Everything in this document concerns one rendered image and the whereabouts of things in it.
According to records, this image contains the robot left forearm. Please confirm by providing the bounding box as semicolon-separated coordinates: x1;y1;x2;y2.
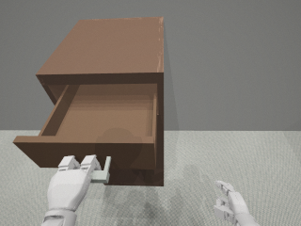
41;209;77;226

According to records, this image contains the left robot hand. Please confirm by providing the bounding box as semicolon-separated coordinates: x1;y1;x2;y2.
47;154;102;212

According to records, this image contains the robot right forearm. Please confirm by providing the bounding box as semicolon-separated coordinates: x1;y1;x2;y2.
233;213;261;226

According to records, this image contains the right robot hand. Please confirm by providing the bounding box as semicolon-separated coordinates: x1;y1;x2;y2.
214;180;250;224

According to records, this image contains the cabinet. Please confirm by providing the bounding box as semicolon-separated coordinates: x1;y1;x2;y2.
35;16;165;186

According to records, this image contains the drawer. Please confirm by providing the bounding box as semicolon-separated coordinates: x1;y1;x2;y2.
13;83;158;170

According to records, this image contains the handle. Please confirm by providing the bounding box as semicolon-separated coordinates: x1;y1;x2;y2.
89;156;112;184

